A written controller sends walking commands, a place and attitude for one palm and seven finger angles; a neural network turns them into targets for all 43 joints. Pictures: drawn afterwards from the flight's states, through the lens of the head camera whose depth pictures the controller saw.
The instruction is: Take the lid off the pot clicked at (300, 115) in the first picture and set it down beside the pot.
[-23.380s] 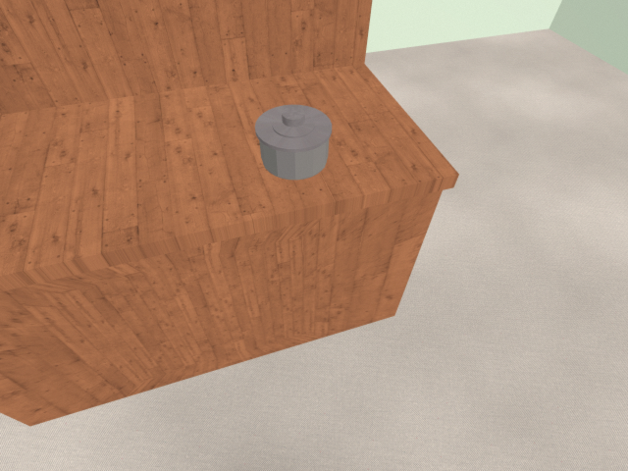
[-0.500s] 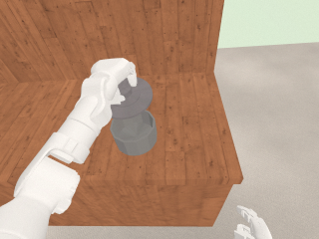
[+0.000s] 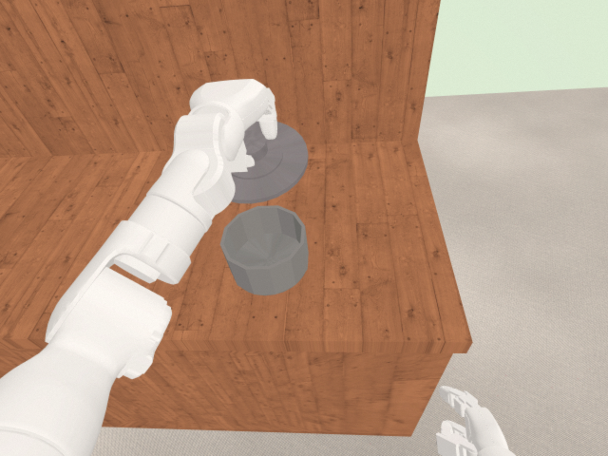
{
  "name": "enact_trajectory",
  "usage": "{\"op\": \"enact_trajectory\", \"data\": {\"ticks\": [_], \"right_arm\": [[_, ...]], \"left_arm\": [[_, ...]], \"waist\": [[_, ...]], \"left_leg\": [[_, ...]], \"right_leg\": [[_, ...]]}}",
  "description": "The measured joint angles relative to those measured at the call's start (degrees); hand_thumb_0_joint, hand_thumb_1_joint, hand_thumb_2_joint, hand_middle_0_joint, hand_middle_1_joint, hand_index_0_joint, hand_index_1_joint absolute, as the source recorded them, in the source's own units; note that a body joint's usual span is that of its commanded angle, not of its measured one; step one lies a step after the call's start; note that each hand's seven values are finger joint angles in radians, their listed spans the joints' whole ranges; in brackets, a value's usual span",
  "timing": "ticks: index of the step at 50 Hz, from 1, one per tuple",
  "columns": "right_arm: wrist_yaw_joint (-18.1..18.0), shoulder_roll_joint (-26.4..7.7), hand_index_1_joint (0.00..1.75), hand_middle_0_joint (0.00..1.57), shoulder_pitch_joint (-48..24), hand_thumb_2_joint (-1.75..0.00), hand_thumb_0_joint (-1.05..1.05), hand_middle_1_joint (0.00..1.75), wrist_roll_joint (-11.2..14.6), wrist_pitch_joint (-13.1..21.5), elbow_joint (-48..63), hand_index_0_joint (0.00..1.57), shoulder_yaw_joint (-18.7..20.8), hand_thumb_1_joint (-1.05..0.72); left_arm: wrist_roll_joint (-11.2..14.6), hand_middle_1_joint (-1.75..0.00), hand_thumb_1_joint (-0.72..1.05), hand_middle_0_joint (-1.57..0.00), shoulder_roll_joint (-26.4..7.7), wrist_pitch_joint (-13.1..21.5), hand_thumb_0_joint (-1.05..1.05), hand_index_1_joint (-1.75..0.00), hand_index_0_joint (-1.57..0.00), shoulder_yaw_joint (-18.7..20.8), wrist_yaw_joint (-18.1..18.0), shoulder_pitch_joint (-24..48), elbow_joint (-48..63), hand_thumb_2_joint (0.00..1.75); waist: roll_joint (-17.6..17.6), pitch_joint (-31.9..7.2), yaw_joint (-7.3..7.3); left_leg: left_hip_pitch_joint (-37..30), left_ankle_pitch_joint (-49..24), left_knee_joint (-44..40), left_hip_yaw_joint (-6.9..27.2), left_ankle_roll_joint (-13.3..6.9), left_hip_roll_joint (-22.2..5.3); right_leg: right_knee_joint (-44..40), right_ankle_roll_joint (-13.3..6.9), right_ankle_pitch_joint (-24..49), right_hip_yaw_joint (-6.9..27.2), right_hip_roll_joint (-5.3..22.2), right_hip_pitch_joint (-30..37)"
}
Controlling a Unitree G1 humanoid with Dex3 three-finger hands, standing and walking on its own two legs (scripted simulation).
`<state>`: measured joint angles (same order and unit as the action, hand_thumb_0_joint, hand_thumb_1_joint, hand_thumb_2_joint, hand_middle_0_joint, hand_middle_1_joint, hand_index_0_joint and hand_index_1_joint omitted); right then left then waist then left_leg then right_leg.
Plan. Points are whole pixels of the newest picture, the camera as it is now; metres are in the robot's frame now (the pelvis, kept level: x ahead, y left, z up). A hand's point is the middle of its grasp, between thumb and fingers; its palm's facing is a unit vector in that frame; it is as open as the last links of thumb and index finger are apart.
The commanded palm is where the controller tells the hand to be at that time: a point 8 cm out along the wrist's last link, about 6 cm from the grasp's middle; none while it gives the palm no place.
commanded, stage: lift the lid straight up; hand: left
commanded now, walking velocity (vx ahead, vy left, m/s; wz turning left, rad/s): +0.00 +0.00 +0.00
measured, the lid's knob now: (250, 146) +0.48 +0.09 +0.18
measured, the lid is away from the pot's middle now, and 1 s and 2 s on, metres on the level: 0.02 0.11 0.24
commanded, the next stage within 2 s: move the lid sideways beside the pot in 0.06 s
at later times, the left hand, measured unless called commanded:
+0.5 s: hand (210, 158) +0.44 +0.14 +0.19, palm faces -0.21 -0.04 -0.98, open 7.8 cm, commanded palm +0.42 +0.15 +0.27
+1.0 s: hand (159, 158) +0.44 +0.20 +0.20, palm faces -0.22 -0.03 -0.98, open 7.8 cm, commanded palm +0.42 +0.21 +0.27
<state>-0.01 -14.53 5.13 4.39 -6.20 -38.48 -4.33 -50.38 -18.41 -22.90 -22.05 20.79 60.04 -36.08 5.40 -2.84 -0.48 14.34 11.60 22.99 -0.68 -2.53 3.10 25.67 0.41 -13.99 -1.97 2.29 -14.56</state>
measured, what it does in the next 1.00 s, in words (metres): stands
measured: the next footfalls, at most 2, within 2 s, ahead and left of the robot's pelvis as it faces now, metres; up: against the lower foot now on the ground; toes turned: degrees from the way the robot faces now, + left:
none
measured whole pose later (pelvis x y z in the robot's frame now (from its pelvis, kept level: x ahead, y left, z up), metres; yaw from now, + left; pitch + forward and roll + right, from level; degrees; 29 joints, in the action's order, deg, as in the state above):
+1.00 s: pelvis +0.00 +0.01 +0.00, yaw +0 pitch +3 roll +0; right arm -1.5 -15.6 7.5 5.2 -6.3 -36.5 -3.8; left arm -51.3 -31.8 -14.9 -14.1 27.2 54.5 -33.7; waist 4.1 -0.8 -1.2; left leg 14.5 11.3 22.9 -0.5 -3.2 3.1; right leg 23.3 0.9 -12.6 -2.2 2.2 -13.6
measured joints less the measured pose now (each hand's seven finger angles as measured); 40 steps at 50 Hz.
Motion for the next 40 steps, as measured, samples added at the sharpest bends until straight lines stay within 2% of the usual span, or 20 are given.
{"op": "enact_trajectory", "data": {"ticks": [6,10,17,21,26,34,40], "right_arm": [[-0.6,-0.1,0.30,0.20,1.0,-0.90,0.01,0.30,0.0,0.0,0.4,0.20,0.1,-0.91],[-1.2,-0.5,0.30,0.20,1.7,-0.90,0.01,0.30,-0.1,0.9,0.1,0.20,0.3,-0.91],[-1.6,-1.3,0.30,0.20,2.5,-0.90,0.01,0.30,0.0,0.9,0.0,0.20,0.6,-0.91],[-1.4,-2.0,0.30,0.20,2.8,-0.90,0.01,0.30,0.3,0.5,1.1,0.20,1.3,-0.91],[-1.9,-2.4,0.30,0.20,2.0,-0.90,0.01,0.30,0.5,0.8,1.3,0.20,1.4,-0.91],[-2.1,-1.7,0.30,0.20,0.7,-0.90,0.01,0.30,0.8,1.1,1.9,0.20,1.0,-0.91],[-1.7,-1.4,0.30,0.20,1.2,-0.90,0.01,0.30,0.6,0.8,2.2,0.20,1.0,-0.91]], "left_arm": [[-0.2,-0.93,0.19,-0.73,-0.4,0.2,-0.03,-0.90,-0.66,-0.2,0.7,-0.4,-0.7,0.87],[0.2,-0.93,0.19,-0.74,-1.2,1.2,-0.02,-0.90,-0.66,1.0,0.9,-0.7,-0.9,0.87],[-1.0,-0.93,0.19,-0.74,-3.9,1.1,-0.03,-0.90,-0.66,4.7,1.2,-1.0,-3.0,0.87],[-1.2,-0.93,0.19,-0.73,-5.9,1.2,-0.02,-0.90,-0.66,4.5,2.9,-3.7,0.6,0.87],[-0.2,-0.93,0.19,-0.73,-7.7,3.1,-0.02,-0.90,-0.66,4.7,5.1,-6.3,4.2,0.87],[-0.7,-0.93,0.19,-0.74,-10.4,4.5,-0.03,-0.90,-0.66,5.2,5.5,-4.7,2.1,0.87],[-0.4,-0.94,0.19,-0.73,-11.6,5.9,-0.03,-0.90,-0.66,5.4,6.7,-6.1,4.8,0.87]], "waist": [[-0.2,0.7,-0.59],[0.0,0.8,-0.97],[-0.3,0.4,-1.39],[-0.4,0.8,-1.16],[-0.5,1.4,-0.78],[-1.2,1.8,-0.46],[-0.9,1.7,-0.17]], "left_leg": [[-0.1,-0.1,-0.2,-0.2,0.2,-0.3],[-0.5,-0.2,-0.5,-0.3,0.3,-0.4],[-0.9,0.0,-0.7,-0.7,0.5,-1.0],[-1.0,0.1,-0.5,-0.4,0.6,-1.1],[-1.3,0.3,-0.1,0.0,0.5,-1.0],[-0.6,0.0,0.1,0.5,0.3,-0.8],[-0.3,0.0,0.1,0.7,-0.1,-0.4]], "right_leg": [[0.1,-0.2,0.1,0.2,-0.3,-0.1],[-0.2,-0.3,0.1,0.3,-0.5,0.2],[-0.6,-0.6,0.2,0.7,-1.0,0.4],[-0.7,-0.7,0.2,0.5,-1.1,0.8],[-1.0,-0.6,0.2,0.0,-1.1,1.6],[-1.4,-0.5,0.6,-0.5,-0.8,1.4],[-1.8,0.0,0.9,-0.7,-0.5,1.4]]}}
